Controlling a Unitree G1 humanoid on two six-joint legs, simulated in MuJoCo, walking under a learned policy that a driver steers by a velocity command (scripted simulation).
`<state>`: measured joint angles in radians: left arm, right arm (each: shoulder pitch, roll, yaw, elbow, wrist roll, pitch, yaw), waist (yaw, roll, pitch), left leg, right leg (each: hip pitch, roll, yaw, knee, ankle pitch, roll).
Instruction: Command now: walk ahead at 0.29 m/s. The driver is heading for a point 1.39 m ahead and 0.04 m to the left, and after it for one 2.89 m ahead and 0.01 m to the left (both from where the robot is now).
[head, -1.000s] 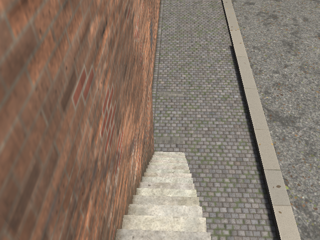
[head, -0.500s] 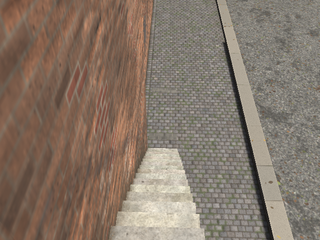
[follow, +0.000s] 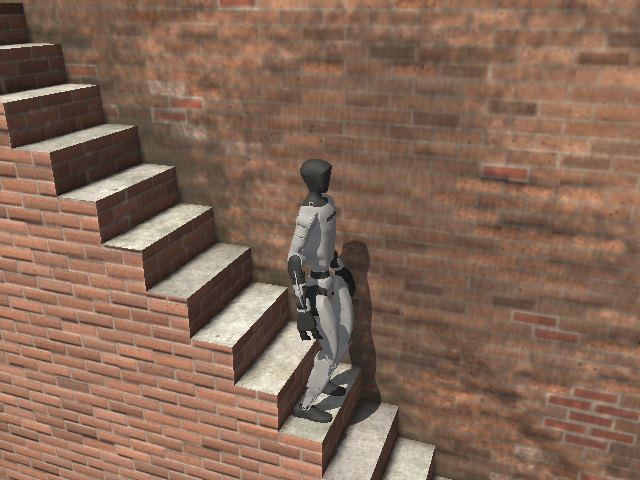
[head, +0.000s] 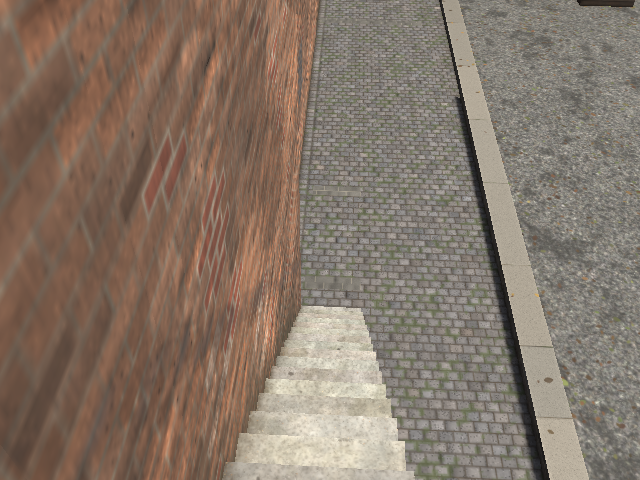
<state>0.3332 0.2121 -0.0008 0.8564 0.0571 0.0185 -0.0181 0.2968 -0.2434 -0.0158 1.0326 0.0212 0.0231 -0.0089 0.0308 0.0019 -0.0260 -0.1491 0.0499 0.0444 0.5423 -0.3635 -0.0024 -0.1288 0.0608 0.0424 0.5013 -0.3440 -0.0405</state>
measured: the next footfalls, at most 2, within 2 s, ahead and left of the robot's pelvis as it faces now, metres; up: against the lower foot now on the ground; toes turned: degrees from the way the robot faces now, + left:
left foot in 0.74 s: +0.24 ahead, +0.15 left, -0.21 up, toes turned -3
right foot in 1.08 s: +0.45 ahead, -0.04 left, -0.43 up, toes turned +0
